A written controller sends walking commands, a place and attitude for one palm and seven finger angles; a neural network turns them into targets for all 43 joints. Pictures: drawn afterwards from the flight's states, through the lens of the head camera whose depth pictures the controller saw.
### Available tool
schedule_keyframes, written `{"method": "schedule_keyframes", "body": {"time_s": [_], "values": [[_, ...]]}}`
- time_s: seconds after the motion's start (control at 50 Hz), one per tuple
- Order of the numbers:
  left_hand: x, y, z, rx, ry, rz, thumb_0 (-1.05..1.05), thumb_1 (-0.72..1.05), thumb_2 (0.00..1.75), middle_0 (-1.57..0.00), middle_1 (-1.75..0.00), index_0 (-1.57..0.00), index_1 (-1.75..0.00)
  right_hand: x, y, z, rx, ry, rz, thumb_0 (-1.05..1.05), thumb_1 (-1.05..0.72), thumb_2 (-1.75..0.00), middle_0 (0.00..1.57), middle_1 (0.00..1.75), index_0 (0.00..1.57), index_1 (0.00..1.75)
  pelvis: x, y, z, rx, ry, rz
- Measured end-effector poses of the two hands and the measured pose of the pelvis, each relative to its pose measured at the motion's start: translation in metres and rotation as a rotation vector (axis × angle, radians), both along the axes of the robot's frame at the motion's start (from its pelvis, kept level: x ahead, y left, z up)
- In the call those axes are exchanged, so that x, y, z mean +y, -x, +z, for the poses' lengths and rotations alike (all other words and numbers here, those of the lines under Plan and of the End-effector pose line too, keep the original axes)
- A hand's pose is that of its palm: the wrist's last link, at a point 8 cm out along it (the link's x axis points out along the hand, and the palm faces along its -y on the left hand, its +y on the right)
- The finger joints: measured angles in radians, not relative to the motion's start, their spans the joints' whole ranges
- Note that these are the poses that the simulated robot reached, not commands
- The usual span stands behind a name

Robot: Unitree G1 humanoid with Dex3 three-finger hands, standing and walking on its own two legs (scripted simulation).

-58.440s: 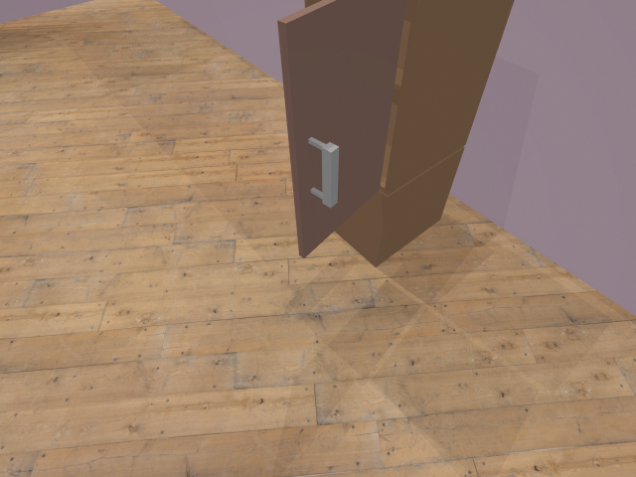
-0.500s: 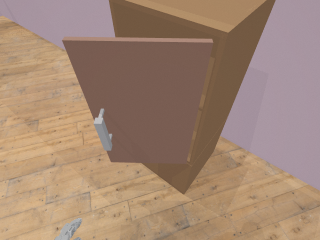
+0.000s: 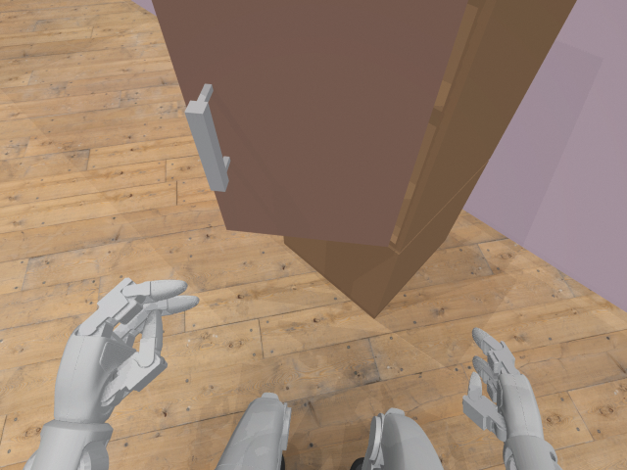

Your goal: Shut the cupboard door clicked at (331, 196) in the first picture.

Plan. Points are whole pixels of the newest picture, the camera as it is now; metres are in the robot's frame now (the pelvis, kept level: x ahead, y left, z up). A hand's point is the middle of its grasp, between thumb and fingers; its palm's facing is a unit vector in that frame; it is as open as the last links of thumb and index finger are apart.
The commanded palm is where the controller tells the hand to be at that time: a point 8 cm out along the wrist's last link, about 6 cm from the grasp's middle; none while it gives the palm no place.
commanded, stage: raise the hand and make a fist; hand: left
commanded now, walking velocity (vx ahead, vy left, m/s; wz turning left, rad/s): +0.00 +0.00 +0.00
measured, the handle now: (213, 140) +0.54 +0.22 +0.07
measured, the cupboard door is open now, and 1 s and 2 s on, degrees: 37 37 37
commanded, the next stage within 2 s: bring the fist close to the handle in 1.32 s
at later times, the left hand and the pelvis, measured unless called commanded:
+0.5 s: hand (166, 342) +0.24 +0.19 +0.05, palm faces -0.09 -1.00 -0.02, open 3.3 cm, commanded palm +0.21 +0.26 +0.07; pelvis +0.02 +0.03 +0.02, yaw -1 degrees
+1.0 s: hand (144, 309) +0.26 +0.22 +0.09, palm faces +0.01 -1.00 -0.06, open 3.1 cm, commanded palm +0.23 +0.26 +0.08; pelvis +0.03 +0.03 +0.02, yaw -1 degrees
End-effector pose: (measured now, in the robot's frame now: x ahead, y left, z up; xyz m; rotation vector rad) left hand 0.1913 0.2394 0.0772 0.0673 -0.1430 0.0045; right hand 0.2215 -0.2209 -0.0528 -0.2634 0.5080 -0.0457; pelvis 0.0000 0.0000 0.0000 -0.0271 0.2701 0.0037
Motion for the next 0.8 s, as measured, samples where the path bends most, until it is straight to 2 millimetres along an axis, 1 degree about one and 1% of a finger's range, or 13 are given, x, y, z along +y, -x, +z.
{"method": "schedule_keyframes", "body": {"time_s": [0.04,0.08,0.12,0.18,0.26,0.3,0.34,0.48,0.52,0.62,0.66,0.72,0.8], "values": [[-0.008,-0.017,0.001,0.024,0.005,-0.076,0.02,0.9,0.9,-0.61,-0.75,-0.61,-0.75,0.01,0.013,-0.01,0.041,-0.039,-0.021,0.01,-0.9,-0.9,0.2,0.29,0.2,0.3,0.003,0.001,0.0,0.003,0.004,-0.001],[-0.014,-0.03,-0.008,0.122,0.023,-0.133,0.02,0.9,0.9,-0.65,-0.79,-0.65,-0.79,0.016,0.029,-0.015,0.09,-0.074,-0.059,0.01,-0.9,-0.9,0.2,0.29,0.21,0.3,0.006,0.001,0.004,0.005,0.002,-0.008],[-0.015,-0.036,-0.019,0.244,0.045,-0.144,0.02,0.9,0.9,-0.68,-0.83,-0.69,-0.83,0.019,0.044,-0.017,0.137,-0.097,-0.103,0.01,-0.9,-0.9,0.2,0.3,0.21,0.3,0.009,-0.002,0.009,0.006,-0.003,-0.017],[-0.006,-0.034,-0.025,0.341,0.067,-0.071,0.02,0.9,0.9,-0.74,-0.89,-0.74,-0.89,0.017,0.064,-0.013,0.189,-0.096,-0.158,0.01,-0.9,-0.9,0.21,0.3,0.21,0.3,0.015,-0.008,0.018,0.006,-0.007,-0.031],[0.017,-0.024,-0.008,0.252,0.038,0.064,0.02,0.9,0.9,-0.81,-0.97,-0.81,-0.97,0.01,0.075,-0.008,0.228,-0.044,-0.168,0.01,-0.9,-0.9,0.21,0.3,0.21,0.3,0.02,-0.014,0.023,0.013,-0.004,-0.032],[0.025,-0.021,0.0,0.179,0.016,0.087,0.02,0.9,0.9,-0.85,-1.01,-0.85,-1.01,0.006,0.074,-0.007,0.236,-0.012,-0.15,0.01,-0.9,-0.9,0.2,0.3,0.21,0.3,0.023,-0.016,0.021,0.018,0.001,-0.025],[0.027,-0.02,0.002,0.134,0.006,0.069,0.02,0.9,0.9,-0.88,-1.05,-0.89,-1.05,0.003,0.069,-0.007,0.233,0.015,-0.131,0.01,-0.9,-0.9,0.2,0.3,0.2,0.3,0.026,-0.016,0.018,0.023,0.007,-0.018],[0.01,-0.03,-0.022,0.234,0.036,-0.091,0.02,0.9,0.9,-1.01,-1.19,-1.02,-1.19,0.006,0.037,0.005,0.15,0.045,-0.116,0.01,-0.9,-0.9,0.2,0.29,0.2,0.3,0.034,-0.017,0.015,0.035,0.015,-0.017],[0.013,-0.032,-0.018,0.233,0.034,-0.078,0.02,0.9,0.9,-1.05,-1.23,-1.05,-1.23,0.011,0.027,0.01,0.126,0.039,-0.111,0.01,-0.9,-0.9,0.2,0.29,0.2,0.3,0.035,-0.019,0.016,0.035,0.014,-0.02],[0.032,-0.033,0.009,0.131,0.026,0.036,0.02,0.9,0.9,-1.14,-1.33,-1.15,-1.33,0.026,0.01,0.019,0.096,0.009,-0.072,0.01,-0.9,-0.9,0.2,0.29,0.2,0.3,0.035,-0.025,0.021,0.03,0.018,-0.016],[0.035,-0.032,0.012,0.12,0.021,0.05,0.02,0.9,0.9,-1.18,-1.37,-1.18,-1.37,0.031,0.005,0.019,0.095,-0.002,-0.052,0.01,-0.9,-0.9,0.2,0.29,0.2,0.3,0.035,-0.026,0.022,0.028,0.021,-0.011],[0.03,-0.033,0.002,0.172,0.024,0.011,0.02,0.9,0.9,-1.22,-1.42,-1.23,-1.42,0.035,0.003,0.018,0.1,-0.011,-0.032,0.01,-0.9,-0.9,0.2,0.3,0.21,0.3,0.034,-0.027,0.022,0.026,0.023,-0.006],[0.02,-0.037,-0.014,0.255,0.027,-0.059,0.02,0.9,0.9,-1.26,-1.46,-1.27,-1.46,0.033,0.007,0.016,0.117,-0.006,-0.036,0.01,-0.9,-0.9,0.2,0.3,0.21,0.3,0.032,-0.027,0.022,0.028,0.023,-0.008]]}}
